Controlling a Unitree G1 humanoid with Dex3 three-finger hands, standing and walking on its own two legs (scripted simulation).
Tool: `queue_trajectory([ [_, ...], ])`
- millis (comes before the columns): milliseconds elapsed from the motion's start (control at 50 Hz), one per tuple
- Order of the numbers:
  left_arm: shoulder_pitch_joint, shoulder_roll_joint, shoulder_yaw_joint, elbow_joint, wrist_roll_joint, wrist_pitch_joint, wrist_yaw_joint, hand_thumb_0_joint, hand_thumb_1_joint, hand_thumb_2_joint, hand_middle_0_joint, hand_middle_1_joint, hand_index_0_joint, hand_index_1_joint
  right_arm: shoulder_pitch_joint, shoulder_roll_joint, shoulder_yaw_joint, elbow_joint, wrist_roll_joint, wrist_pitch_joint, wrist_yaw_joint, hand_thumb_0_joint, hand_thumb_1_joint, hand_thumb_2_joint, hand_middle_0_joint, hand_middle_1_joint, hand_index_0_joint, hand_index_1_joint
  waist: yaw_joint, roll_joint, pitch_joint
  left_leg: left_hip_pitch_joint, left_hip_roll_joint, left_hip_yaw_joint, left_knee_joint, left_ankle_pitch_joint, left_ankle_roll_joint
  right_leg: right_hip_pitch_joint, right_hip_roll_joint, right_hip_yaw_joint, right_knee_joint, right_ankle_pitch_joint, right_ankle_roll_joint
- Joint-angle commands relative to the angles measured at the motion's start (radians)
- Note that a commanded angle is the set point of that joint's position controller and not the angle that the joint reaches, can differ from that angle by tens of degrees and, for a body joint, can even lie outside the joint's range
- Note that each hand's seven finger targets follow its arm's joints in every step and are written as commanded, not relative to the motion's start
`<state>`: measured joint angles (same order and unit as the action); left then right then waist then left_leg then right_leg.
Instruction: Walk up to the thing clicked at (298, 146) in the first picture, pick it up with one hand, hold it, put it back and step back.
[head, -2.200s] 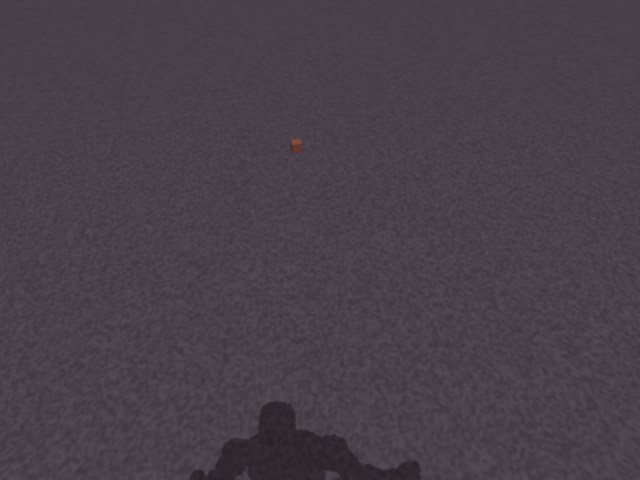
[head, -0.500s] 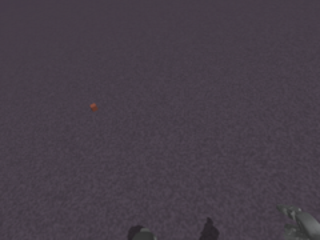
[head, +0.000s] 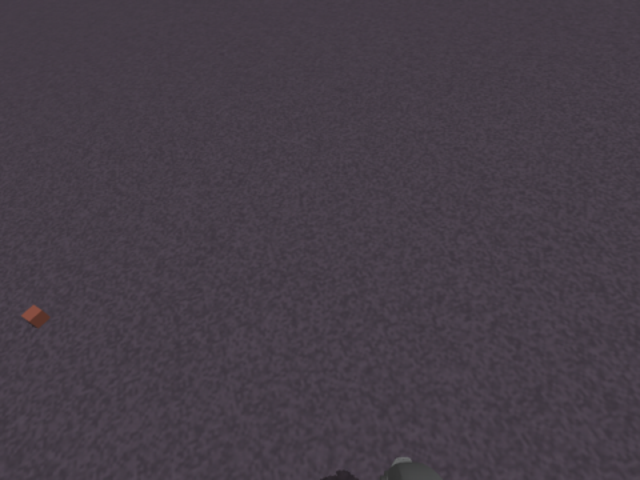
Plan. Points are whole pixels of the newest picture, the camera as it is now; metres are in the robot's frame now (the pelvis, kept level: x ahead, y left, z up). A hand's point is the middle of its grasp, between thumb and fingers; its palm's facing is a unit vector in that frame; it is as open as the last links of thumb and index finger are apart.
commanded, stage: walk up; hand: left
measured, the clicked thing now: (36, 316) +1.03 +0.99 -0.73
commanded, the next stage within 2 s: none
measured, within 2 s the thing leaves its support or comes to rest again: neither
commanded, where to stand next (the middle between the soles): +0.57 +1.09 m, yaw -46 degrees
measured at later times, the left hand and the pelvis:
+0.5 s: hand out of the picture +0.32 +0.53 -0.16, palm faces -0.22 -0.79 -0.58, open 7.4 cm; pelvis +0.20 +0.21 -0.03, yaw -13 degrees
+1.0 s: hand out of the picture +0.51 +0.72 -0.13, palm faces -0.34 -0.68 -0.65, open 7.4 cm; pelvis +0.34 +0.42 -0.04, yaw -22 degrees
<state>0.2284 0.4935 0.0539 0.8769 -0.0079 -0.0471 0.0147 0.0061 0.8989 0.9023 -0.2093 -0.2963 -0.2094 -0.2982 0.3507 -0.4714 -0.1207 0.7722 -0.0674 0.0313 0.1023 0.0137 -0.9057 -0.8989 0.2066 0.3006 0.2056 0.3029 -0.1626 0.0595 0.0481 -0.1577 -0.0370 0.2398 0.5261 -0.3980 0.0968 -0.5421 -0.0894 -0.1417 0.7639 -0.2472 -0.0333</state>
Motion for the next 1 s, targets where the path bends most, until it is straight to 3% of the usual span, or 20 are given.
queue_trajectory([
  [0, 0.371, 0.256, 0.111, 0.014, -0.004, -0.02, 0.049, 0.0, 0.9, 0.9, -0.2, -0.3, -0.2, -0.3, -0.218, -0.19, -0.053, -0.209, 0.004, -0.042, -0.02, 0.0, -0.9, -0.9, 0.2, 0.3, 0.2, 0.3, 0.291, -0.12, -0.16, -0.307, 0.135, -0.059, 0.365, 0.755, -0.148, 0.637, 0.073, -0.053, -0.248, 0.075, -0.057],
  [20, 0.47, 0.302, 0.135, 0.031, 0.003, -0.017, 0.073, 0.0, 0.9, 0.9, -0.2, -0.3, -0.2, -0.3, -0.202, -0.141, -0.034, -0.224, 0.0, -0.043, -0.027, 0.0, -0.9, -0.9, 0.2, 0.3, 0.2, 0.3, 0.34, -0.25, -0.178, -0.616, 0.077, -0.125, 0.618, 0.185, -0.175, 0.854, -0.099, 0.227, -0.269, 0.016, -0.125],
  [40, 0.348, 0.335, 0.131, -0.046, 0.006, -0.013, 0.095, 0.0, 0.9, 0.9, -0.2, -0.3, -0.2, -0.3, -0.088, -0.13, -0.032, -0.201, 0.01, -0.041, -0.02, 0.0, -0.9, -0.9, 0.2, 0.3, 0.2, 0.3, 0.263, -0.202, -0.249, -0.746, 0.082, -0.246, 0.83, -0.226, -0.216, 0.844, -0.388, 0.722, -0.367, -0.133, -0.287],
  [60, 0.245, 0.377, 0.128, -0.081, -0.016, -0.018, 0.108, 0.0, 0.9, 0.9, -0.2, -0.3, -0.2, -0.3, -0.121, -0.233, -0.068, -0.201, 0.013, -0.024, -0.031, 0.0, -0.9, -0.9, 0.2, 0.3, 0.2, 0.3, 0.23, -0.111, -0.211, -0.755, 0.116, -0.432, 1.021, -0.206, -0.226, 0.667, -0.499, 0.957, -0.444, -0.254, -0.414],
  [160, 0.056, 0.301, 0.099, -0.104, 0.018, -0.056, 0.109, 0.0, 0.9, 0.9, -0.2, -0.3, -0.2, -0.3, -0.092, -0.195, -0.04, -0.135, 0.017, 0.018, -0.005, 0.0, -0.9, -0.9, 0.2, 0.3, 0.2, 0.3, 0.087, -0.095, -0.054, -0.512, 0.193, -0.398, 0.728, 0.033, -0.131, 0.217, -0.203, 0.359, -0.362, 0.007, -0.19],
  [260, 0.032, 0.363, 0.121, -0.087, 0.047, -0.069, 0.101, 0.0, 0.9, 0.9, -0.2, -0.3, -0.2, -0.3, -0.128, -0.179, -0.051, -0.146, 0.019, 0.025, 0.034, 0.0, -0.9, -0.9, 0.2, 0.3, 0.2, 0.3, 0.083, -0.197, -0.06, -0.267, 0.171, -0.26, 0.406, 0.115, -0.104, -0.004, -0.137, 0.261, -0.314, -0.141, -0.163],
  [320, -0.009, 0.304, 0.101, -0.077, 0.047, -0.048, 0.098, 0.0, 0.9, 0.9, -0.2, -0.3, -0.2, -0.3, 0.024, -0.186, -0.076, -0.081, 0.004, 0.013, 0.015, 0.0, -0.9, -0.9, 0.2, 0.3, 0.2, 0.3, -0.026, -0.066, -0.104, 0.016, 0.062, -0.149, 0.226, 0.054, -0.095, -0.172, -0.046, 0.155, -0.036, -0.132, -0.096],
  [340, 0.015, 0.212, 0.076, -0.077, 0.044, -0.04, 0.099, 0.0, 0.9, 0.9, -0.2, -0.3, -0.2, -0.3, 0.11, -0.236, -0.093, -0.062, -0.016, 0.005, 0.003, 0.0, -0.9, -0.9, 0.2, 0.3, 0.2, 0.3, -0.081, 0.186, -0.107, 0.07, 0.121, -0.299, 0.014, -0.131, -0.063, -0.257, 0.07, 0.056, 0.282, -0.171, -0.05],
  [360, 0.015, 0.134, 0.055, -0.097, 0.031, -0.04, 0.108, 0.0, 0.9, 0.9, -0.2, -0.3, -0.2, -0.3, 0.067, -0.335, -0.104, -0.096, -0.013, -0.011, -0.012, 0.0, -0.9, -0.9, 0.2, 0.3, 0.2, 0.3, -0.047, 0.388, -0.067, 0.076, 0.369, -0.734, -0.201, -0.089, 0.009, -0.434, 0.172, 0.082, 0.47, -0.394, -0.017],
  [380, 0.037, 0.16, 0.045, -0.069, 0.025, -0.048, 0.129, 0.0, 0.9, 0.9, -0.2, -0.3, -0.2, -0.3, -0.038, -0.395, -0.115, -0.11, 0.01, -0.014, -0.028, 0.0, -0.9, -0.9, 0.2, 0.3, 0.2, 0.3, 0.017, 0.369, -0.082, 0.011, 0.43, -0.886, -0.257, -0.139, 0.092, -0.405, 0.089, 0.2, 0.604, -0.349, -0.05],
  [440, 0.12, 0.226, 0.067, 0.04, -0.01, -0.054, 0.109, 0.0, 0.9, 0.9, -0.2, -0.3, -0.2, -0.3, -0.161, -0.247, -0.073, -0.13, 0.006, -0.015, -0.051, 0.0, -0.9, -0.9, 0.2, 0.3, 0.2, 0.3, 0.084, 0.197, -0.05, -0.053, 0.338, -0.567, -0.068, 0.051, 0.116, -0.307, 0.007, 0.149, 0.488, -0.192, -0.028],
  [520, 0.185, 0.167, 0.054, 0.06, -0.003, -0.049, 0.092, 0.0, 0.9, 0.9, -0.2, -0.3, -0.2, -0.3, -0.186, -0.178, -0.04, -0.151, -0.022, -0.014, -0.052, 0.0, -0.9, -0.9, 0.2, 0.3, 0.2, 0.3, 0.091, 0.199, -0.091, -0.06, 0.308, -0.393, 0.037, 0.539, 0.173, -0.081, 0.008, 0.056, 0.209, -0.187, -0.006],
  [600, 0.462, 0.235, 0.108, 0.078, 0.018, -0.05, 0.12, 0.0, 0.9, 0.9, -0.2, -0.3, -0.2, -0.3, -0.298, -0.137, -0.025, -0.223, 0.004, 0.002, -0.035, 0.0, -0.9, -0.9, 0.2, 0.3, 0.2, 0.3, 0.285, -0.009, -0.17, -0.41, 0.154, -0.181, 0.438, 0.531, 0.016, 0.521, 0.029, 0.11, -0.22, 0.145, -0.031],
  [620, 0.481, 0.307, 0.135, 0.044, 0.039, -0.051, 0.132, 0.0, 0.9, 0.9, -0.2, -0.3, -0.2, -0.3, -0.222, -0.078, -0.009, -0.229, 0.011, 0.004, -0.031, 0.0, -0.9, -0.9, 0.2, 0.3, 0.2, 0.3, 0.277, -0.211, -0.178, -0.683, 0.059, -0.204, 0.594, -0.041, -0.051, 0.696, -0.185, 0.456, -0.273, 0.168, -0.101],
  [660, 0.302, 0.338, 0.129, -0.065, 0.022, -0.041, 0.139, 0.0, 0.9, 0.9, -0.2, -0.3, -0.2, -0.3, -0.153, -0.181, -0.044, -0.204, 0.009, 0.039, -0.051, 0.0, -0.9, -0.9, 0.2, 0.3, 0.2, 0.3, 0.192, -0.074, -0.181, -0.659, 0.094, -0.375, 0.852, -0.163, -0.106, 0.49, -0.414, 0.806, -0.408, -0.103, -0.273],
  [680, 0.236, 0.322, 0.122, -0.097, 0.018, -0.042, 0.138, 0.0, 0.9, 0.9, -0.2, -0.3, -0.2, -0.3, -0.174, -0.206, -0.053, -0.197, -0.002, 0.046, -0.051, 0.0, -0.9, -0.9, 0.2, 0.3, 0.2, 0.3, 0.179, -0.044, -0.123, -0.65, 0.139, -0.404, 0.888, -0.134, -0.111, 0.378, -0.399, 0.776, -0.406, -0.142, -0.309],
  [780, 0.151, 0.29, 0.122, -0.13, 0.045, -0.049, 0.111, 0.0, 0.9, 0.9, -0.2, -0.3, -0.2, -0.3, -0.11, -0.192, -0.057, -0.138, -0.012, 0.049, -0.011, 0.0, -0.9, -0.9, 0.2, 0.3, 0.2, 0.3, 0.126, -0.176, -0.06, -0.506, 0.145, -0.352, 0.721, -0.01, -0.105, 0.132, -0.175, 0.402, -0.317, -0.205, -0.182],
  [920, 0.161, 0.364, 0.141, -0.138, 0.057, -0.046, 0.097, 0.0, 0.9, 0.9, -0.2, -0.3, -0.2, -0.3, -0.14, -0.191, -0.066, -0.163, -0.004, 0.043, 0.004, 0.0, -0.9, -0.9, 0.2, 0.3, 0.2, 0.3, 0.159, -0.253, -0.075, -0.375, 0.108, -0.238, 0.441, -0.121, -0.084, 0.059, -0.182, 0.421, -0.242, -0.152, -0.198],
  [960, 0.11, 0.321, 0.115, -0.152, 0.049, -0.039, 0.097, 0.0, 0.9, 0.9, -0.2, -0.3, -0.2, -0.3, -0.006, -0.203, -0.083, -0.131, -0.01, 0.024, -0.007, 0.0, -0.9, -0.9, 0.2, 0.3, 0.2, 0.3, 0.07, -0.178, -0.134, -0.147, 0.074, -0.239, 0.216, -0.035, -0.067, -0.046, -0.113, 0.337, -0.026, -0.046, -0.126],
  [980, 0.08, 0.23, 0.085, -0.154, 0.042, -0.032, 0.102, 0.0, 0.9, 0.9, -0.2, -0.3, -0.2, -0.3, 0.096, -0.24, -0.097, -0.106, -0.028, 0.011, -0.021, 0.0, -0.9, -0.9, 0.2, 0.3, 0.2, 0.3, -0.013, 0.038, -0.134, -0.03, 0.108, -0.348, -0.007, -0.102, -0.061, -0.183, 0.04, 0.19, 0.274, -0.094, -0.059],
])
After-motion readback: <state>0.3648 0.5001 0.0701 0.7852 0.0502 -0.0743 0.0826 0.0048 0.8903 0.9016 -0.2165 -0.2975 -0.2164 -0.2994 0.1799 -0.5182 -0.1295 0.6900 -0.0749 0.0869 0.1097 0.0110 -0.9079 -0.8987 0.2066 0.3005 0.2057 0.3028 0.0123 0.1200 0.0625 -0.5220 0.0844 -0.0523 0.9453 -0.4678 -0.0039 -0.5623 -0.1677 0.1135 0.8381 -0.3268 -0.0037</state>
